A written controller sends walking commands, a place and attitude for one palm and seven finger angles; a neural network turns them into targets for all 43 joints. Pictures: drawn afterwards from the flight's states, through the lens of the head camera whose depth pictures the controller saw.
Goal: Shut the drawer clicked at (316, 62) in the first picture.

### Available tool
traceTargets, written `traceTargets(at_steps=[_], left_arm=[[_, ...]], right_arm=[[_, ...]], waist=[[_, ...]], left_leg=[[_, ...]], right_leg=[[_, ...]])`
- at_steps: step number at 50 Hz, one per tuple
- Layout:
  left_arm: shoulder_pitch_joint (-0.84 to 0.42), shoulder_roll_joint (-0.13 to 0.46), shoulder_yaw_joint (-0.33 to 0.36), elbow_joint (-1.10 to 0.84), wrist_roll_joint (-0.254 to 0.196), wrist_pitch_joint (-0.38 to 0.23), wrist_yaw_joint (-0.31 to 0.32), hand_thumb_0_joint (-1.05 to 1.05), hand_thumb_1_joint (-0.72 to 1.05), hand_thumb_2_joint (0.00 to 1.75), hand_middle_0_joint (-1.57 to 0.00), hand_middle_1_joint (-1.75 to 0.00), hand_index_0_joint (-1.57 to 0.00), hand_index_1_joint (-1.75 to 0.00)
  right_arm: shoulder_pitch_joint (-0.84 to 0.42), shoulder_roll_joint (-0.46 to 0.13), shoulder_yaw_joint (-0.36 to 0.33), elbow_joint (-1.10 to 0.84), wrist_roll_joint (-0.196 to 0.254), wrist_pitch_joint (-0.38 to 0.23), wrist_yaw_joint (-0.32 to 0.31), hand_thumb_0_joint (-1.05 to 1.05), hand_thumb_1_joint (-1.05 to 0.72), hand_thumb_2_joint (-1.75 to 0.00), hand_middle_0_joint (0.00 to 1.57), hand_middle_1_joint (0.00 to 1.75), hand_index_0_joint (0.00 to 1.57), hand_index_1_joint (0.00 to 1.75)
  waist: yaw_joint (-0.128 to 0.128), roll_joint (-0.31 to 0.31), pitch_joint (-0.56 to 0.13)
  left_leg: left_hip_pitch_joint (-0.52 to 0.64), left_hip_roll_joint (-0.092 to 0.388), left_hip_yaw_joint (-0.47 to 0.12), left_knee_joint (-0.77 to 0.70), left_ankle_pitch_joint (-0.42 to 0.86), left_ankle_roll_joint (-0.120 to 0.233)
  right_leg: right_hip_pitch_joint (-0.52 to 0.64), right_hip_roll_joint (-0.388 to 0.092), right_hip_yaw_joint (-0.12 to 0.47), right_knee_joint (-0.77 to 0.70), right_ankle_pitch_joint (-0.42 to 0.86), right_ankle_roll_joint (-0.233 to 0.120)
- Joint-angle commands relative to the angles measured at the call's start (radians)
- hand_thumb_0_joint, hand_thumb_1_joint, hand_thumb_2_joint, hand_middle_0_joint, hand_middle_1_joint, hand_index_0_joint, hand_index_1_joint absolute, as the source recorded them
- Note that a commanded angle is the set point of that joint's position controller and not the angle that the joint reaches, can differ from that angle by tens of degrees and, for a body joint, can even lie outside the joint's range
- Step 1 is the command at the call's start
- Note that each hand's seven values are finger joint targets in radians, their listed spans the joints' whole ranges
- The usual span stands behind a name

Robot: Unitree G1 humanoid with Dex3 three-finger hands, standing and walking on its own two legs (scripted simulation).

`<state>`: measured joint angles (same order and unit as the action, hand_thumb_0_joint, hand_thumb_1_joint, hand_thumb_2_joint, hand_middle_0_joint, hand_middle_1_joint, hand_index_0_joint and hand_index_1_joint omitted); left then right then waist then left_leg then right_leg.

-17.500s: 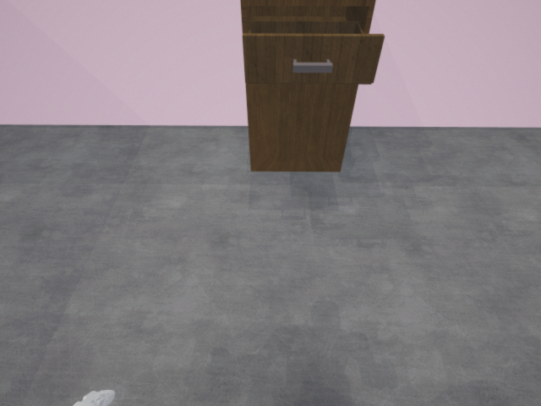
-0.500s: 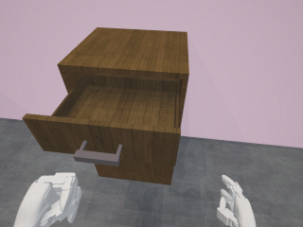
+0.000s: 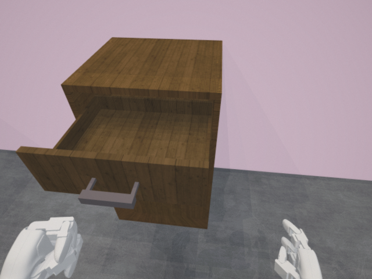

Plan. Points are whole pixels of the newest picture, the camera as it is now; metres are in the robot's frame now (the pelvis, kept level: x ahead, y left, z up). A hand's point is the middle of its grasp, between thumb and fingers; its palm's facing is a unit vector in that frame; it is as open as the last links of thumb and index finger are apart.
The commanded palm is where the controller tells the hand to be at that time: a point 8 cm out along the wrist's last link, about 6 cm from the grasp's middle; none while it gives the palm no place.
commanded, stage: bring the fist close to the handle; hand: left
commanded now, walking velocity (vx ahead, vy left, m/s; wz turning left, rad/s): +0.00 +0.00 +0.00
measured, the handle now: (111, 191) +0.31 +0.22 +0.02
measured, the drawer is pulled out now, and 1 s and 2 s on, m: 0.27 0.27 0.26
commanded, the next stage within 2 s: push the drawer shut in 1.34 s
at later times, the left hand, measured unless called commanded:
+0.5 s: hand (93, 250) +0.16 +0.19 +0.06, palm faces -0.02 -1.00 -0.05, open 3.3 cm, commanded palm +0.13 +0.25 +0.06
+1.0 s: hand (106, 239) +0.20 +0.19 +0.02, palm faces -0.03 -1.00 -0.05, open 3.3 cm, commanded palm +0.17 +0.25 +0.02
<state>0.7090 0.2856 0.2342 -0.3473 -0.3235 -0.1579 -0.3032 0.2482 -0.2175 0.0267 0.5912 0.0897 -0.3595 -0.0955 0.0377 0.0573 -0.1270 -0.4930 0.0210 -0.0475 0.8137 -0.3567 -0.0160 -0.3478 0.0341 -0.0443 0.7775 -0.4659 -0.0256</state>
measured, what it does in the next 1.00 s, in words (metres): stands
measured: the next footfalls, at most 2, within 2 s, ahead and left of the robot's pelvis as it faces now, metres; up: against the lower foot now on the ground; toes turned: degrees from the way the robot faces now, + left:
none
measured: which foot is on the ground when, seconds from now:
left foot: down 0.00-1.00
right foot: down 0.00-1.00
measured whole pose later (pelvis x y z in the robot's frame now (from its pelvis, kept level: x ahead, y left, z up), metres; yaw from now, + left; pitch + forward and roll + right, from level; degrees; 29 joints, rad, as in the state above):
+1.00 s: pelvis -0.01 +0.02 -0.04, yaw -1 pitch +12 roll -2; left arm 0.47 0.23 0.13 -0.10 -0.25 -0.35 -0.22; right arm 0.23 -0.22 0.01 0.54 0.04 -0.18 -0.05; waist -0.03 0.03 -0.14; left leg -0.86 0.01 -0.04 1.08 -0.44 0.00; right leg -0.71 0.02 -0.04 1.05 -0.56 -0.01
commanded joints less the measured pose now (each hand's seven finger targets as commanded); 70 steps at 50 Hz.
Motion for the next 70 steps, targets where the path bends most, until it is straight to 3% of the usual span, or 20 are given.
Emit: traceTargets(at_steps=[1,4,5,8,10,17,23,29,35,36,37,41,42,47,50,53,54,59,63,70], left_arm=[[-0.029,0.076,0.051,-0.159,-0.033,-0.083,-0.026,0.00,0.90,0.90,-1.40,-1.60,-1.40,-1.60],[-0.070,0.088,0.049,-0.127,-0.023,-0.104,-0.031,0.00,0.90,0.90,-1.40,-1.60,-1.40,-1.60],[-0.091,0.109,0.064,-0.121,-0.013,-0.114,-0.026,0.00,0.90,0.90,-1.40,-1.60,-1.40,-1.60],[-0.063,0.108,0.072,-0.139,0.003,-0.147,-0.019,0.00,0.90,0.90,-1.40,-1.60,-1.40,-1.60],[-0.066,0.112,0.073,-0.144,0.014,-0.165,-0.011,0.00,0.90,0.90,-1.40,-1.60,-1.40,-1.60],[-0.077,0.057,0.034,-0.052,-0.001,-0.184,-0.011,0.00,0.90,0.90,-1.40,-1.60,-1.40,-1.60],[-0.102,0.030,-0.028,-0.080,0.024,-0.206,-0.003,0.00,0.90,0.90,-1.40,-1.60,-1.40,-1.60],[-0.142,0.032,-0.027,-0.064,0.048,-0.247,0.052,0.00,0.90,0.90,-1.40,-1.60,-1.40,-1.60],[-0.194,0.048,-0.023,0.004,0.066,-0.238,0.080,0.00,0.90,0.90,-1.40,-1.60,-1.40,-1.60],[-0.209,0.021,-0.055,-0.013,0.061,-0.239,0.075,0.00,0.90,0.90,-1.40,-1.60,-1.40,-1.60],[-0.220,0.051,-0.025,0.003,0.059,-0.236,0.078,0.00,0.90,0.90,-1.40,-1.60,-1.40,-1.60],[-0.242,0.049,-0.026,0.001,0.056,-0.254,0.081,0.00,0.90,0.90,-1.40,-1.60,-1.40,-1.60],[-0.248,0.030,-0.049,-0.010,0.054,-0.259,0.080,0.00,0.90,0.90,-1.40,-1.60,-1.40,-1.60],[-0.268,0.039,-0.031,0.084,0.056,-0.257,0.082,0.00,0.90,0.90,-1.40,-1.60,-1.40,-1.60],[-0.257,0.067,-0.020,0.021,0.058,-0.261,0.088,0.00,0.90,0.90,-1.40,-1.60,-1.40,-1.60],[-0.262,0.069,-0.030,-0.032,0.056,-0.258,0.098,0.00,0.90,0.90,-1.40,-1.60,-1.40,-1.60],[-0.276,0.063,-0.042,-0.043,0.057,-0.260,0.103,0.00,0.90,0.90,-1.40,-1.60,-1.40,-1.60],[-0.242,0.039,-0.050,0.035,0.060,-0.241,0.116,0.00,0.90,0.90,-1.40,-1.60,-1.40,-1.60],[-0.244,0.050,-0.035,0.042,0.056,-0.225,0.100,0.00,0.90,0.90,-1.40,-1.60,-1.40,-1.60],[-0.261,0.080,-0.012,-0.013,0.050,-0.260,0.106,0.00,0.90,0.90,-1.40,-1.60,-1.40,-1.60]], right_arm=[[-0.150,-0.114,-0.045,-0.173,-0.009,-0.079,0.002,0.00,-0.90,-0.90,0.20,0.30,0.20,0.30],[-0.139,-0.123,-0.050,-0.165,-0.015,-0.076,0.002,0.00,-0.90,-0.90,0.20,0.30,0.20,0.30],[-0.139,-0.123,-0.052,-0.156,-0.017,-0.075,0.001,0.00,-0.90,-0.90,0.20,0.30,0.20,0.30],[-0.130,-0.118,-0.060,-0.167,-0.024,-0.063,0.009,0.00,-0.90,-0.90,0.20,0.30,0.20,0.30],[-0.133,-0.116,-0.063,-0.163,-0.026,-0.053,0.016,0.00,-0.90,-0.90,0.20,0.30,0.20,0.30],[-0.134,-0.121,-0.070,-0.170,-0.030,-0.013,0.024,0.00,-0.90,-0.90,0.20,0.30,0.20,0.30],[-0.127,-0.125,-0.072,-0.191,-0.039,0.009,0.032,0.00,-0.90,-0.90,0.20,0.30,0.20,0.30],[-0.120,-0.122,-0.076,-0.195,-0.047,0.042,0.038,0.00,-0.90,-0.90,0.20,0.30,0.20,0.30],[-0.122,-0.131,-0.073,-0.203,-0.049,0.084,0.034,0.00,-0.90,-0.90,0.20,0.30,0.20,0.30],[-0.115,-0.131,-0.070,-0.214,-0.050,0.086,0.034,0.00,-0.90,-0.90,0.20,0.30,0.20,0.30],[-0.109,-0.132,-0.073,-0.211,-0.049,0.092,0.032,0.00,-0.90,-0.90,0.20,0.30,0.20,0.30],[-0.107,-0.133,-0.073,-0.210,-0.053,0.101,0.031,0.00,-0.90,-0.90,0.20,0.30,0.20,0.30],[-0.107,-0.131,-0.070,-0.216,-0.054,0.101,0.034,0.00,-0.90,-0.90,0.20,0.30,0.20,0.30],[-0.104,-0.137,-0.074,-0.206,-0.056,0.126,0.036,0.00,-0.90,-0.90,0.20,0.30,0.20,0.30],[-0.104,-0.136,-0.076,-0.220,-0.054,0.130,0.038,0.00,-0.90,-0.90,0.20,0.30,0.20,0.30],[-0.093,-0.134,-0.075,-0.235,-0.052,0.138,0.037,0.00,-0.90,-0.90,0.20,0.30,0.20,0.30],[-0.094,-0.134,-0.072,-0.237,-0.053,0.140,0.036,0.00,-0.90,-0.90,0.20,0.30,0.20,0.30],[-0.089,-0.134,-0.072,-0.234,-0.052,0.160,0.035,0.00,-0.90,-0.90,0.20,0.30,0.20,0.30],[-0.089,-0.138,-0.073,-0.243,-0.051,0.173,0.036,0.00,-0.90,-0.90,0.20,0.30,0.20,0.30],[-0.086,-0.133,-0.071,-0.235,-0.054,0.169,0.033,0.00,-0.90,-0.90,0.20,0.30,0.20,0.30]], waist=[[-0.008,-0.051,0.044],[-0.020,-0.072,0.049],[-0.018,-0.047,0.057],[-0.010,-0.045,-0.019],[-0.007,0.012,-0.043],[-0.031,-0.052,-0.027],[-0.039,-0.019,-0.061],[-0.045,-0.018,-0.079],[-0.051,-0.018,-0.085],[-0.058,-0.014,-0.116],[-0.057,-0.027,-0.125],[-0.056,-0.003,-0.164],[-0.056,0.018,-0.168],[-0.067,-0.036,-0.136],[-0.050,0.032,-0.182],[-0.058,0.014,-0.216],[-0.062,0.030,-0.203],[-0.073,-0.024,-0.143],[-0.067,-0.018,-0.172],[-0.066,0.022,-0.192]], left_leg=[[0.096,-0.027,0.018,-0.086,0.149,0.046],[0.077,-0.028,0.015,-0.076,0.127,0.046],[0.075,-0.029,0.016,-0.073,0.131,0.047],[0.090,-0.030,0.020,-0.066,0.173,0.049],[0.102,-0.032,0.026,-0.060,0.196,0.049],[0.042,-0.030,0.020,-0.036,0.167,0.046],[0.027,-0.028,0.013,-0.018,0.156,0.051],[-0.022,-0.022,0.004,0.009,0.100,0.045],[-0.084,-0.016,-0.006,0.032,0.023,0.044],[-0.077,-0.017,-0.003,0.041,0.031,0.045],[-0.086,-0.014,-0.004,0.050,0.040,0.044],[-0.086,-0.011,-0.004,0.077,0.076,0.043],[-0.084,-0.011,-0.007,0.079,0.084,0.041],[-0.157,-0.009,-0.006,0.113,0.060,0.040],[-0.120,-0.008,-0.006,0.105,0.086,0.041],[-0.098,-0.006,-0.003,0.105,0.104,0.043],[-0.099,-0.005,-0.006,0.102,0.091,0.042],[-0.136,-0.004,-0.011,0.101,0.053,0.041],[-0.139,-0.009,0.000,0.109,0.070,0.043],[-0.112,-0.006,-0.002,0.119,0.114,0.044]], right_leg=[[-0.118,-0.022,0.035,-0.183,0.272,0.028],[-0.143,-0.022,0.042,-0.179,0.239,0.031],[-0.142,-0.020,0.046,-0.180,0.236,0.025],[-0.124,-0.025,0.033,-0.144,0.279,0.022],[-0.119,-0.020,0.019,-0.125,0.304,0.015],[-0.171,-0.017,0.004,-0.094,0.279,0.021],[-0.211,-0.019,-0.009,-0.051,0.237,0.016],[-0.277,-0.014,-0.025,0.003,0.150,0.013],[-0.327,-0.011,-0.021,0.030,0.060,0.008],[-0.330,-0.013,-0.019,0.038,0.070,0.010],[-0.330,-0.012,-0.017,0.043,0.081,0.010],[-0.345,-0.010,-0.017,0.074,0.113,0.007],[-0.353,-0.010,-0.023,0.085,0.118,0.005],[-0.392,-0.007,-0.019,0.105,0.105,0.009],[-0.369,-0.007,-0.017,0.109,0.120,0.002],[-0.356,-0.007,-0.016,0.105,0.142,0.006],[-0.368,-0.007,-0.019,0.107,0.124,0.005],[-0.392,-0.001,-0.026,0.098,0.095,0.008],[-0.365,-0.005,-0.016,0.096,0.122,0.009],[-0.357,-0.002,-0.015,0.102,0.161,0.005]])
